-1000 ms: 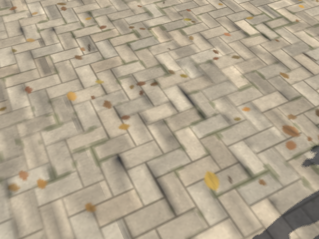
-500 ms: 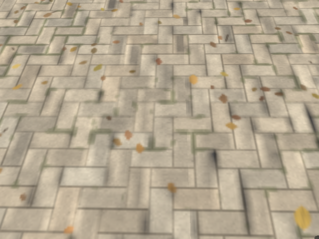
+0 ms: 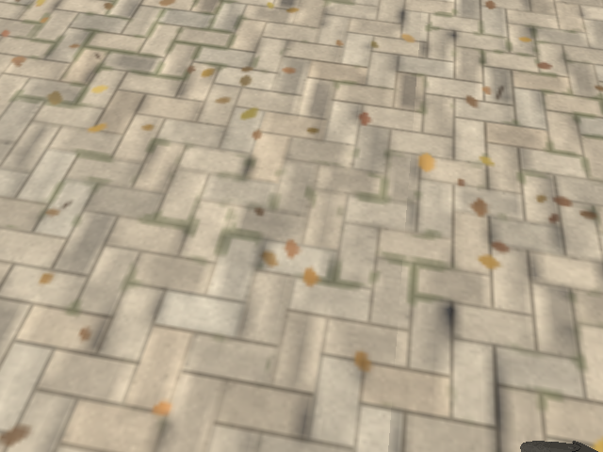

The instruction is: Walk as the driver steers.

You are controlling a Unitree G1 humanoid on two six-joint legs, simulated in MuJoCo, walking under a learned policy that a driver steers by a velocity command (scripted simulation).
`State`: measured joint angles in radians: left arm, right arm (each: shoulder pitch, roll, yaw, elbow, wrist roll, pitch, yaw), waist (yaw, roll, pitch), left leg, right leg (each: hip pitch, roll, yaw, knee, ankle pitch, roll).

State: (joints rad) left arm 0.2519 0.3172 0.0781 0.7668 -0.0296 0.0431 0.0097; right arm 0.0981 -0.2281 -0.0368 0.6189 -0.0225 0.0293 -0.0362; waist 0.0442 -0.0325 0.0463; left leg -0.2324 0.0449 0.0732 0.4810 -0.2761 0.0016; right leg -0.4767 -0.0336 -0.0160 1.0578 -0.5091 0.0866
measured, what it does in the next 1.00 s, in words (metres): walks ahead, turning right: right foot, then left foot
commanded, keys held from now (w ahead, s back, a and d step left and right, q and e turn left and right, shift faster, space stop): e+shift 0.28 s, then w+e+shift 0.40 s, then w+q+shift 0.32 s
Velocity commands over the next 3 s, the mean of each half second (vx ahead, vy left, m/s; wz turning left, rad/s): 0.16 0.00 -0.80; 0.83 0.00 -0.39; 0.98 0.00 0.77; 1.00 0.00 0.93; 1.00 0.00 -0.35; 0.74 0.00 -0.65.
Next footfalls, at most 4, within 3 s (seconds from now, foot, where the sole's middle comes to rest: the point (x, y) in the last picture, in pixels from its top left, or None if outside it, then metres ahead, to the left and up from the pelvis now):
0.24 right None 0.03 -0.13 -0.78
0.72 left None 0.31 -0.02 -0.78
1.12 right None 0.41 -0.45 -0.78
1.54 left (448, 284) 0.90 -0.34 -0.78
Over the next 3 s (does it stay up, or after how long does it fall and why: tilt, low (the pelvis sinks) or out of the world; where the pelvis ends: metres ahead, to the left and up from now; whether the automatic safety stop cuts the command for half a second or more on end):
stays up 1.83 -0.33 -0.02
